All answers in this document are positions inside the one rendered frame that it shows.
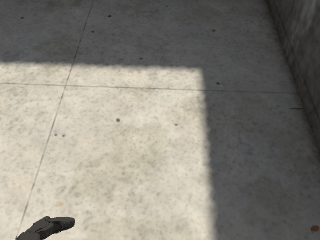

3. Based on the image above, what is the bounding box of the robot left hand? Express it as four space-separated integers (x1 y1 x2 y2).
15 216 75 240

